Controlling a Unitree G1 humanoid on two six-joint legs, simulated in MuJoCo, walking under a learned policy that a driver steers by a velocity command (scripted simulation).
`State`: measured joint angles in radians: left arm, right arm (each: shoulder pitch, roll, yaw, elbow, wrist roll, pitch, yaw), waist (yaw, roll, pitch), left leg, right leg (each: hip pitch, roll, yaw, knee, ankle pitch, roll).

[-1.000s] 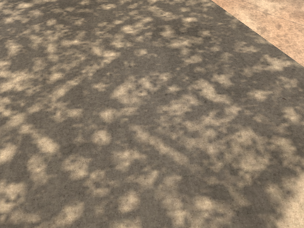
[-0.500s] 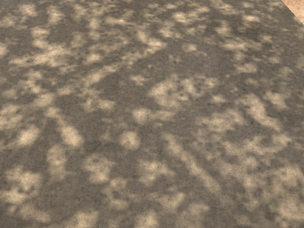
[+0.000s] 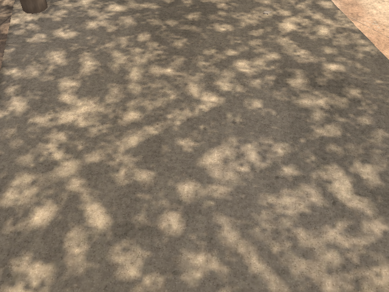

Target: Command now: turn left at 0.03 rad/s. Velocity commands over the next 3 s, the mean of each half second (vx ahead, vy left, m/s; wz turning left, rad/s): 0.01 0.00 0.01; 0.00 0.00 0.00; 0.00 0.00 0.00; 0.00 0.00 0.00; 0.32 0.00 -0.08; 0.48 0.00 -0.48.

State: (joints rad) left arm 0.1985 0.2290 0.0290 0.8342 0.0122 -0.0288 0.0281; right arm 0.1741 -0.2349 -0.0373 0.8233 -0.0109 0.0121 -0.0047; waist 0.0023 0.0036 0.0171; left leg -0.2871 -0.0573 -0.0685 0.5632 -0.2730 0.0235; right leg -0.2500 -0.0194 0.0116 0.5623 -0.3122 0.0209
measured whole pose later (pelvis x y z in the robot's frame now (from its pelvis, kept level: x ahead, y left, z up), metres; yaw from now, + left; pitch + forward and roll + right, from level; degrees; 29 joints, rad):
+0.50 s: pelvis +0.01 -0.01 +0.00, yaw +0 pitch -2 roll +0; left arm 0.21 0.23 0.03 0.97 0.01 -0.02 0.03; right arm 0.15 -0.22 -0.04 0.99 0.00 0.01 -0.03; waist 0.01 0.00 0.04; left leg -0.23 -0.04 -0.08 0.53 -0.27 0.01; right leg -0.18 0.00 0.00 0.51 -0.30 0.01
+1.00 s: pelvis +0.00 -0.01 +0.01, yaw +0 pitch -2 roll +0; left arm 0.27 0.20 0.01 1.07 0.01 -0.02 0.04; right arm 0.18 -0.20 -0.03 1.10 0.00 0.01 -0.04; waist 0.00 0.00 0.04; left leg -0.23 -0.03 -0.07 0.50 -0.25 0.00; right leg -0.19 0.01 0.00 0.50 -0.28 0.00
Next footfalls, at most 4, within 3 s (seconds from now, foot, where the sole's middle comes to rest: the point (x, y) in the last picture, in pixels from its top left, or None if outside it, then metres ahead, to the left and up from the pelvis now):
2.70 right None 0.44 -0.13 -0.77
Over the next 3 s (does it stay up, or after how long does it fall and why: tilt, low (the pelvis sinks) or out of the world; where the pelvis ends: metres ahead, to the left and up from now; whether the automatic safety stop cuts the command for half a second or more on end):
stays up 0.43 -0.06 0.01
